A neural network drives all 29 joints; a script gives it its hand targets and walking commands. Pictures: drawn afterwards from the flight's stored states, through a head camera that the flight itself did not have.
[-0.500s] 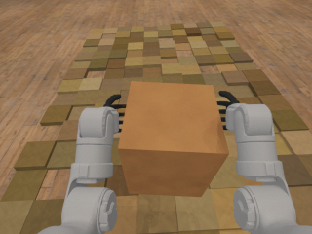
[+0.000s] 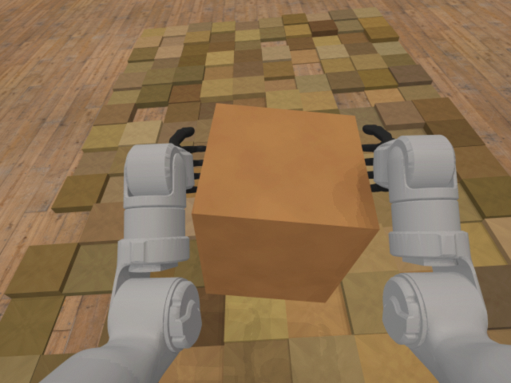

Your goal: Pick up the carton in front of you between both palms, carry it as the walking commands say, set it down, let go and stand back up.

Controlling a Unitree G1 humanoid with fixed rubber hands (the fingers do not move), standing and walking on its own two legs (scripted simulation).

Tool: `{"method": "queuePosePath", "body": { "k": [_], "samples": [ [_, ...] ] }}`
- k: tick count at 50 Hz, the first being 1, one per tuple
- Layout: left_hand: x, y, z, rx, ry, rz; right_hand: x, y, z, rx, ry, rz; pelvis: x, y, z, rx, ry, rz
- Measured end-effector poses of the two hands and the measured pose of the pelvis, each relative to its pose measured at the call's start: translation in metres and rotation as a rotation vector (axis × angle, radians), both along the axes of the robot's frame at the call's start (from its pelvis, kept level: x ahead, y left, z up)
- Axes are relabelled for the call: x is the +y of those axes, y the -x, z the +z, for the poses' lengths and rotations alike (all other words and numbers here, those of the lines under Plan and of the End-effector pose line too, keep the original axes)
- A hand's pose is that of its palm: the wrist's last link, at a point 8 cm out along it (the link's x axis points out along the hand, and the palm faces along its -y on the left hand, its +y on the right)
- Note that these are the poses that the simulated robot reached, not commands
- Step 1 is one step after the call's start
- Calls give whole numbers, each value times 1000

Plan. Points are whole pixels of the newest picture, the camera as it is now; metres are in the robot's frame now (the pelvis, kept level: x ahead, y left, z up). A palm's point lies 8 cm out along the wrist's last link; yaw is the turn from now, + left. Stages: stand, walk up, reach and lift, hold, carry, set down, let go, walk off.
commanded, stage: carry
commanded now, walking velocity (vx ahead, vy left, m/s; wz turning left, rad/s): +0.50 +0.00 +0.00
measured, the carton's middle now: (275, 210) +0.36 +0.00 +0.07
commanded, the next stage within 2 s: none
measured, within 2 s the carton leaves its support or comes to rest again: neither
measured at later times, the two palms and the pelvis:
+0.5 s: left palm (227, 85) +0.70 +0.10 +0.11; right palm (362, 90) +0.65 -0.19 +0.11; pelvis +0.30 +0.00 +0.02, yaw -3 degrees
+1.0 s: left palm (245, 9) +0.99 +0.06 +0.17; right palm (353, 1) +1.00 -0.23 +0.16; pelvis +0.61 -0.09 +0.00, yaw -1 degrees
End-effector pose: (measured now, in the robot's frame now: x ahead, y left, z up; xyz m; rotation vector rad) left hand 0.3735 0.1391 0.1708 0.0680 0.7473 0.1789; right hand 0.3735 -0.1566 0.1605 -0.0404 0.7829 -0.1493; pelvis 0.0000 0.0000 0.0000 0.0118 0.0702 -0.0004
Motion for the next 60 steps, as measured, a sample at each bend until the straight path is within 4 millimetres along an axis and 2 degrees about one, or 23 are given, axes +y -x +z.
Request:
{"method": "queuePosePath", "body": {
  "k": [4,7,10,13,16,20,25,31,36,38,40,46,51,57,60],
  "samples": [
    [6,-36,-16,34,5,46,7,-50,-13,44,-2,25,-8,-39,5,12,-13,-8],
    [11,-68,-29,50,15,76,13,-87,-27,68,-5,34,-10,-76,6,16,-17,-16],
    [14,-109,-41,53,23,90,16,-128,-41,77,-4,29,-10,-118,4,21,-18,-24],
    [15,-160,-54,33,32,76,16,-172,-53,57,-5,8,-5,-166,-4,17,-14,-27],
    [7,-215,-66,6,53,22,8,-210,-61,29,22,-42,0,-208,-10,5,-25,-36],
    [-16,-266,-73,37,54,-52,-13,-238,-69,53,17,-116,6,-249,4,10,-15,-35],
    [-41,-323,-58,5,81,-90,-36,-278,-52,26,-5,-195,4,-301,22,17,13,-44],
    [-54,-393,-18,-114,89,-74,-51,-358,-8,-90,-1,-174,-17,-375,29,19,1,-40],
    [-64,-458,19,-204,47,-43,-62,-441,26,-180,4,-99,-44,-452,14,6,-28,-29],
    [-68,-485,28,-228,23,-27,-67,-476,33,-206,19,-53,-58,-484,-3,-4,-38,-13],
    [-72,-508,29,-211,-9,-17,-71,-507,32,-193,20,-20,-66,-508,-11,-2,-16,-15],
    [-75,-566,10,-45,-8,23,-73,-578,16,-32,11,12,-83,-568,-5,16,-30,-16],
    [-80,-625,-8,20,8,38,-77,-638,-1,26,-4,-9,-86,-625,-2,27,-29,-19],
    [-80,-701,-53,81,3,18,-76,-713,-42,65,1,-34,-80,-711,-11,18,-2,-36],
    [-77,-750,-73,76,11,-6,-74,-756,-58,58,11,-55,-72,-763,-19,-6,15,-42]
  ]
}}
